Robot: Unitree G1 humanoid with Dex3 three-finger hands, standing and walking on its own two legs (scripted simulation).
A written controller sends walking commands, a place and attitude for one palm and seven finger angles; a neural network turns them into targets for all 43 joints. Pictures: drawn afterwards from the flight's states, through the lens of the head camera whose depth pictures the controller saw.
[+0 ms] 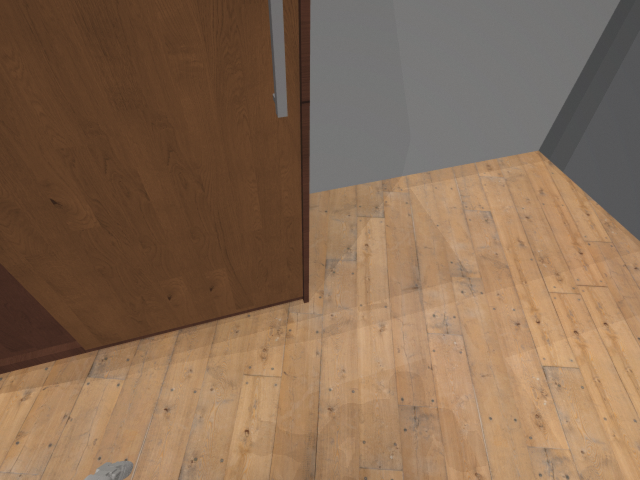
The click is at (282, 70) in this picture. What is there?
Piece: wardrobe's sliding door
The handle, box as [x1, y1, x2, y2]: [268, 0, 287, 117]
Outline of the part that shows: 268,0 274,79 273,99 275,102 276,113 279,117 287,115 282,0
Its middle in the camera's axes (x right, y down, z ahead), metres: -0.08 -0.37 +0.67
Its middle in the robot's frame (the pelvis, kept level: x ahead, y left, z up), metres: +0.77 +0.13 +0.21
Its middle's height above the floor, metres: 0.98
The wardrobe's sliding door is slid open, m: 0.00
